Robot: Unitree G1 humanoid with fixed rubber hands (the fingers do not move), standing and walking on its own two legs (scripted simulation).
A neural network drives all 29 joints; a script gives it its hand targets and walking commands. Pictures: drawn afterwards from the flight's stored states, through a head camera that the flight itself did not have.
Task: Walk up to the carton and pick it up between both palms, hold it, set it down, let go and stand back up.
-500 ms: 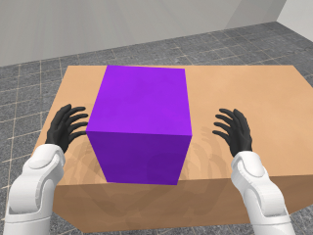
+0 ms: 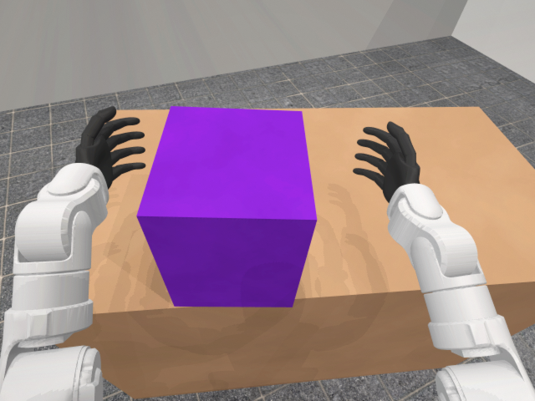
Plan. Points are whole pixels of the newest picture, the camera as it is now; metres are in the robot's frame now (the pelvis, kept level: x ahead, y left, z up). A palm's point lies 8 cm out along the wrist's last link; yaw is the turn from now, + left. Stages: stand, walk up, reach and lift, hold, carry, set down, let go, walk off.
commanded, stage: reach and lift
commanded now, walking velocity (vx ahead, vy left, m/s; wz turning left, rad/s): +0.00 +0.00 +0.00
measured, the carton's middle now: (235, 212) +0.38 +0.06 +0.06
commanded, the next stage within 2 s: none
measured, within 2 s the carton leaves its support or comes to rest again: neither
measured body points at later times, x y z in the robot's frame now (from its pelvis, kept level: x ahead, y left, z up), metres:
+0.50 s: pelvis +0.01 +0.00 +0.00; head +0.02 +0.02 +0.45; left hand +0.41 +0.25 +0.16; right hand +0.42 -0.14 +0.14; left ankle +0.03 +0.13 -0.75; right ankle +0.00 -0.12 -0.75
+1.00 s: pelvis +0.01 +0.01 +0.00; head +0.05 +0.02 +0.45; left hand +0.40 +0.23 +0.07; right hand +0.41 -0.12 +0.07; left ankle +0.03 +0.13 -0.75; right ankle +0.00 -0.12 -0.75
